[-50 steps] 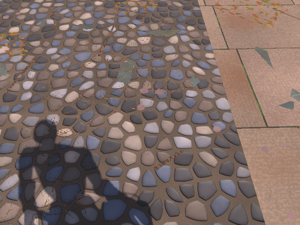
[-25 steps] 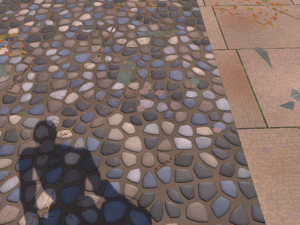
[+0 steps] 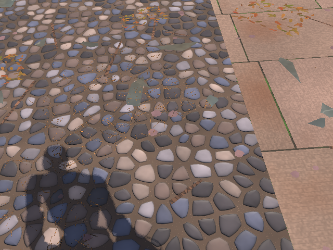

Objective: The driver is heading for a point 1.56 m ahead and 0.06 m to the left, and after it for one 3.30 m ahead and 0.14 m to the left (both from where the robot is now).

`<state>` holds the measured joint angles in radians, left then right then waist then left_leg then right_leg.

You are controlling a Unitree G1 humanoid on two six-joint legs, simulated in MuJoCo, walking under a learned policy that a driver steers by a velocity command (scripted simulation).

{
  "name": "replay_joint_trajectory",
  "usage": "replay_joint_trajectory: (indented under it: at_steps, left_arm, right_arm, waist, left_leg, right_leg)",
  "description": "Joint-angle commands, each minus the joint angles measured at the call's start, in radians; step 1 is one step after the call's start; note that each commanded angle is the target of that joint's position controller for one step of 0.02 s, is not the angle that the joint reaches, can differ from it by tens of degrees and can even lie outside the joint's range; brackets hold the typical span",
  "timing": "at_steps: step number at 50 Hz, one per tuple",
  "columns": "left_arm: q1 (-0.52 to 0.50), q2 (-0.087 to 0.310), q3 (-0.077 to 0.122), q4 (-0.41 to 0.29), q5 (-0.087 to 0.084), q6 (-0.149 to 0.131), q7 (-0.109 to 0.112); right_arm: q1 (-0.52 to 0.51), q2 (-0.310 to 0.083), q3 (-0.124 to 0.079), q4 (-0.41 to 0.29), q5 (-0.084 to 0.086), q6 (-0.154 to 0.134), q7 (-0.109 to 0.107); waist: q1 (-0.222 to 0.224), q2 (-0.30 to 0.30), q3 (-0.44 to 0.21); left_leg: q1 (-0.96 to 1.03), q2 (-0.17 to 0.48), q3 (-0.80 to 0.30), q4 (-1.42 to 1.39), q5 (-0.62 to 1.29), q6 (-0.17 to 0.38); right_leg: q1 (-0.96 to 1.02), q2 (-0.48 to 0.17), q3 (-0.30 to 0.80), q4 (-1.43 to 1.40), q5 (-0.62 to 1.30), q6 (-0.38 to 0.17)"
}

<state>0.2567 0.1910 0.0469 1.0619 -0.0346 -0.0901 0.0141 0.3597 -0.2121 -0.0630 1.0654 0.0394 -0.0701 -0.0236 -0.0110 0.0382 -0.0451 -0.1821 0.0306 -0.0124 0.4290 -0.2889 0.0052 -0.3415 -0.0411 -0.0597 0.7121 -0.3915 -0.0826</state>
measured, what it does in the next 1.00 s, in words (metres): walks ahead: left foot, then right foot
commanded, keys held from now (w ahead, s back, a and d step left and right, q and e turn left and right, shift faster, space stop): w+shift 0.62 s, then shift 0.38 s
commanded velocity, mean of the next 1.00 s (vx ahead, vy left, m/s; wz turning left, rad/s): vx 0.72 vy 0.00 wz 0.00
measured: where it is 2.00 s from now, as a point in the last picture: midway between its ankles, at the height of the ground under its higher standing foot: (171, 190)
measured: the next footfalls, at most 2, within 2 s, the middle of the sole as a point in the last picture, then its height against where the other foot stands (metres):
left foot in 0.50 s outside the picture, level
right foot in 0.94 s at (193, 176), level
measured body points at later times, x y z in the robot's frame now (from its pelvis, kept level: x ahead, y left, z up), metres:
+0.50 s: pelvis +0.29 +0.01 -0.05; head +0.34 +0.00 +0.40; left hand +0.14 +0.23 -0.17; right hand +0.57 -0.19 -0.11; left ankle +0.48 +0.12 -0.74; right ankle +0.00 -0.13 -0.73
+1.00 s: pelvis +0.67 +0.00 -0.03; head +0.70 -0.01 +0.42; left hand +0.86 +0.24 -0.12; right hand +0.67 -0.26 -0.18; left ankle +0.49 +0.13 -0.70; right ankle +0.84 -0.07 -0.74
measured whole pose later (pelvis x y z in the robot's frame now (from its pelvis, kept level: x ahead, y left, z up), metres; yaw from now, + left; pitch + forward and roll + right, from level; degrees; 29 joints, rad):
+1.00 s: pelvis +0.67 +0.00 -0.03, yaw +1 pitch +1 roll +2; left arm 0.04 0.22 0.03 0.83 0.03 -0.12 -0.04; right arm 0.32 -0.25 -0.03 1.01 0.00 -0.07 -0.01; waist -0.04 0.00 0.05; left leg -0.12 -0.05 -0.01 0.86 -0.56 0.00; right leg -0.54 0.02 -0.02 0.54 -0.02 -0.07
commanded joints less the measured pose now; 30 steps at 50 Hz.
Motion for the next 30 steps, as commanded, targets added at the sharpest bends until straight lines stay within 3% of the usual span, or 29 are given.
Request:
replay_joint_trajectory:
  at_steps: [1, 2, 3, 4, 5, 6, 7, 8, 10, 13, 15, 19, 21, 23, 24, 25, 26, 27, 28, 29, 30]
  left_arm:
    - [0.145, 0.056, 0.025, 0.023, 0.007, -0.029, 0.001]
    - [0.262, 0.068, 0.035, 0.062, 0.006, -0.027, 0.003]
    - [0.448, 0.133, 0.053, 0.088, 0.012, -0.032, 0.007]
    - [0.453, 0.172, 0.044, 0.055, 0.019, -0.047, -0.009]
    - [0.389, 0.179, 0.039, 0.047, 0.030, -0.059, -0.014]
    - [0.291, 0.125, 0.018, 0.013, 0.036, -0.063, -0.022]
    - [0.224, 0.106, 0.006, -0.010, 0.039, -0.055, -0.030]
    - [0.180, 0.096, -0.002, -0.027, 0.041, -0.045, -0.036]
    - [0.183, 0.060, -0.017, -0.028, 0.040, -0.032, -0.031]
    - [0.232, 0.084, -0.019, -0.023, 0.035, -0.035, -0.006]
    - [0.265, 0.107, -0.016, -0.028, 0.028, -0.039, 0.007]
    - [0.325, 0.121, -0.009, -0.027, 0.016, -0.028, 0.014]
    - [0.340, 0.137, -0.002, -0.029, 0.020, -0.017, 0.013]
    - [0.354, 0.174, 0.011, -0.023, 0.043, -0.004, 0.012]
    - [0.344, 0.190, 0.016, -0.019, 0.059, 0.009, 0.012]
    - [0.297, 0.202, 0.018, -0.033, 0.063, 0.018, 0.013]
    - [0.273, 0.144, 0.000, -0.078, 0.069, 0.009, 0.010]
    - [0.384, -0.040, -0.042, -0.092, 0.021, -0.041, -0.014]
    - [0.281, 0.088, -0.008, -0.106, -0.024, -0.082, -0.018]
    - [0.124, 0.138, 0.006, -0.162, -0.058, -0.087, -0.014]
    - [0.054, 0.111, -0.002, -0.189, -0.041, -0.087, -0.008]
  right_arm:
    - [-0.152, -0.163, -0.026, -0.107, 0.009, -0.015, 0.003]
    - [-0.192, -0.131, -0.016, -0.133, -0.001, -0.019, 0.005]
    - [-0.272, -0.047, 0.007, -0.179, -0.013, -0.029, 0.017]
    - [-0.263, 0.026, 0.023, -0.215, -0.009, -0.055, 0.025]
    - [-0.283, 0.021, 0.031, -0.246, 0.024, -0.075, 0.032]
    - [-0.313, -0.010, 0.034, -0.264, 0.027, -0.085, 0.041]
    - [-0.296, -0.023, 0.035, -0.259, 0.001, -0.086, 0.046]
    - [-0.273, -0.037, 0.029, -0.248, -0.019, -0.081, 0.047]
    - [-0.265, -0.055, 0.020, -0.240, -0.022, -0.056, 0.053]
    - [-0.383, -0.050, 0.022, -0.287, -0.023, -0.041, 0.049]
    - [-0.471, -0.032, 0.029, -0.323, -0.012, -0.046, 0.058]
    - [-0.578, -0.036, 0.027, -0.370, 0.006, -0.052, 0.089]
    - [-0.603, -0.045, 0.025, -0.392, 0.009, -0.058, 0.105]
    - [-0.543, -0.092, 0.006, -0.402, 0.012, -0.052, 0.102]
    - [-0.400, -0.143, -0.018, -0.377, 0.020, -0.043, 0.094]
    - [-0.146, -0.202, -0.047, -0.307, 0.026, -0.030, 0.078]
    - [0.081, -0.292, -0.068, -0.246, 0.011, -0.019, 0.059]
    - [0.137, -0.333, -0.073, -0.217, -0.014, -0.031, 0.069]
    - [0.129, -0.212, -0.046, -0.186, -0.025, -0.034, 0.069]
    - [0.075, -0.147, -0.029, -0.178, -0.036, -0.044, 0.070]
    - [0.004, -0.123, -0.020, -0.168, -0.044, -0.057, 0.078]
  waist:
    - [0.126, 0.055, 0.096]
    - [0.172, -0.015, 0.081]
    - [0.246, -0.250, 0.034]
    - [0.190, -0.336, 0.022]
    - [0.154, -0.277, 0.061]
    - [0.118, -0.173, 0.111]
    - [0.084, -0.112, 0.103]
    - [0.053, -0.095, 0.103]
    - [0.035, -0.113, 0.143]
    - [0.052, -0.104, 0.200]
    - [0.069, -0.106, 0.213]
    - [0.076, -0.107, 0.242]
    - [0.065, -0.137, 0.229]
    - [0.003, -0.234, 0.136]
    - [-0.083, -0.290, 0.043]
    - [-0.213, -0.295, -0.079]
    - [-0.267, -0.146, -0.252]
    - [-0.131, 0.286, -0.473]
    - [-0.168, 0.241, -0.405]
    - [-0.154, 0.165, -0.213]
    - [-0.104, -0.019, -0.109]
  left_leg:
    - [-0.289, 0.110, -0.118, -0.134, -0.313, 0.135]
    - [-0.406, 0.077, -0.079, 0.016, -0.232, 0.120]
    - [-0.591, 0.014, 0.028, 0.440, -0.089, 0.073]
    - [-0.847, -0.060, -0.005, 0.724, -0.158, 0.084]
    - [-1.014, 0.016, -0.091, 0.896, -0.102, 0.117]
    - [-1.100, 0.062, -0.095, 0.981, -0.024, 0.129]
    - [-1.061, 0.098, -0.079, 0.975, 0.055, 0.123]
    - [-0.984, 0.123, -0.076, 0.911, 0.111, 0.109]
    - [-0.878, 0.131, -0.042, 0.814, 0.192, 0.063]
    - [-0.781, 0.103, 0.020, 0.596, 0.326, 0.023]
    - [-0.679, 0.077, 0.057, 0.437, 0.418, 0.029]
    - [-0.613, 0.047, 0.070, 0.212, 0.441, 0.059]
    - [-0.551, 0.011, 0.103, 0.156, 0.364, 0.084]
    - [-0.412, -0.060, 0.148, 0.176, 0.232, 0.117]
    - [-0.245, -0.094, 0.162, 0.199, 0.169, 0.143]
    - [0.081, -0.098, 0.146, 0.196, 0.153, 0.172]
    - [0.508, 0.121, -0.170, 0.260, -0.056, 0.215]
    - [0.770, 0.355, -0.806, -0.048, -0.596, 0.370]
    - [0.713, 0.316, -0.899, -0.202, -0.618, 0.304]
    - [0.567, 0.291, -0.694, -0.175, -0.423, 0.257]
    - [0.358, 0.259, -0.549, -0.185, -0.227, 0.241]
  right_leg:
    - [0.278, 0.084, -0.125, -0.208, 0.113, 0.023]
    - [0.431, 0.068, -0.083, -0.224, 0.131, 0.022]
    - [0.592, -0.156, 0.258, -0.379, -0.061, -0.042]
    - [0.656, -0.332, 0.696, -0.478, -0.240, -0.156]
    - [0.601, -0.427, 0.863, -0.543, -0.484, -0.229]
    - [0.573, -0.401, 0.777, -0.517, -0.440, -0.204]
    - [0.507, -0.347, 0.636, -0.503, -0.320, -0.164]
    - [0.418, -0.294, 0.524, -0.523, -0.228, -0.134]
    - [0.288, -0.219, 0.373, -0.582, -0.102, -0.107]
    - [0.194, -0.171, 0.218, -0.660, 0.113, -0.104]
    - [0.180, -0.165, 0.149, -0.719, 0.206, -0.092]
    - [0.355, -0.199, 0.056, -0.734, 0.321, -0.072]
    - [0.446, -0.218, 0.023, -0.663, 0.567, -0.066]
    - [0.545, -0.250, 0.015, -0.486, 1.106, -0.054]
    - [0.550, -0.260, 0.007, -0.301, 1.334, -0.045]
    - [0.406, -0.229, -0.016, -0.018, 1.390, -0.021]
    - [0.047, -0.167, 0.023, 0.361, 0.992, -0.009]
    - [-0.283, 0.074, 0.161, 0.733, 0.023, 0.032]
    - [-0.385, 0.034, 0.279, 0.814, -0.007, -0.031]
    - [-0.461, -0.008, 0.226, 0.840, 0.014, -0.046]
    - [-0.426, -0.051, 0.207, 0.791, 0.061, -0.047]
